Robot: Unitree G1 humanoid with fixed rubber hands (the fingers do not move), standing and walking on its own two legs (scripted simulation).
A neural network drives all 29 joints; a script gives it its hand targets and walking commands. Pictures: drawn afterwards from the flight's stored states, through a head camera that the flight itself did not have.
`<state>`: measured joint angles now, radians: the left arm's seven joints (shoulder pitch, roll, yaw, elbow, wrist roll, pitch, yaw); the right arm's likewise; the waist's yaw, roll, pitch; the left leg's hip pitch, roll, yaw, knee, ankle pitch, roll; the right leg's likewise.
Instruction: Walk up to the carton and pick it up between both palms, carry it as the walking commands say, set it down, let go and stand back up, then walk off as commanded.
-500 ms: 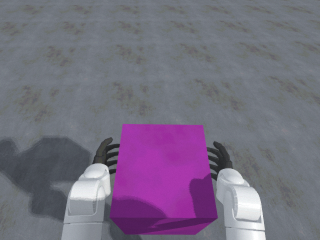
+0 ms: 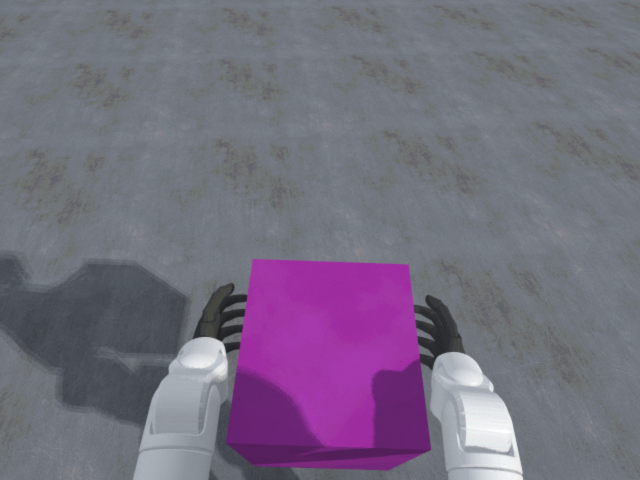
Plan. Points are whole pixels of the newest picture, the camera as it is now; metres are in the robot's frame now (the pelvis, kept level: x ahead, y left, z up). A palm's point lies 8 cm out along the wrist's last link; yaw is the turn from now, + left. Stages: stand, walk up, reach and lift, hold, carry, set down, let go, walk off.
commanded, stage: hold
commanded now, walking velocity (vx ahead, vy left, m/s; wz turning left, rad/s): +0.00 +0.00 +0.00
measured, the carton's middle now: (325, 373) +0.26 -0.01 -0.06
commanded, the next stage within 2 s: set down in 0.12 s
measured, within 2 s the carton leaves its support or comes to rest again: neither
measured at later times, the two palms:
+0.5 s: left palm (228, 331) +0.28 +0.11 +0.03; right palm (458, 330) +0.28 -0.18 +0.03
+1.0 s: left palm (233, 347) +0.31 +0.12 -0.08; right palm (424, 353) +0.30 -0.16 -0.08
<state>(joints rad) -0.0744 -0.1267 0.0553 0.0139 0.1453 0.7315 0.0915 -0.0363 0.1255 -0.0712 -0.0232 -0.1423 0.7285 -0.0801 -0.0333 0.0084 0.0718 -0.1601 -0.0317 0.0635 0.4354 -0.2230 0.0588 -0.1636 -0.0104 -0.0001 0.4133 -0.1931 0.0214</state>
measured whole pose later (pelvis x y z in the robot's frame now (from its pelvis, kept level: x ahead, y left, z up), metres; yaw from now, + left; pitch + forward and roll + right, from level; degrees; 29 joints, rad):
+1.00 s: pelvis -0.04 -0.02 -0.04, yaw +2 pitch +14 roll -1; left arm -0.54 -0.17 0.42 0.58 0.36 0.29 0.00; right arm -0.48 0.22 -0.46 0.49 -0.36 0.28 -0.02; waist -0.03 0.00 0.04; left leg -0.75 -0.03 0.00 0.78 -0.27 0.04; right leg -0.74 0.01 -0.02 0.76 -0.26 -0.01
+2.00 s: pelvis -0.07 -0.03 -0.19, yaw +2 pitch +39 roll -1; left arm -0.84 -0.06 0.42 0.69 0.28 0.28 0.02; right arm -0.74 0.17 -0.51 0.52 -0.27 0.30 -0.07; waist -0.02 0.01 -0.20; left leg -1.67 -0.03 0.00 1.46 -0.47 0.03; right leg -1.66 0.02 -0.03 1.44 -0.46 -0.01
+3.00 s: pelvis -0.09 -0.02 -0.32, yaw +2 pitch +45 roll -3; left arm -1.22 0.09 0.35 0.83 0.21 0.30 0.07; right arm -1.08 0.05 -0.55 0.60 -0.20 0.31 -0.10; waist -0.04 0.01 -0.02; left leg -2.17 -0.05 0.00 1.90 -0.52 0.04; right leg -2.13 0.04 -0.02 1.88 -0.54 0.02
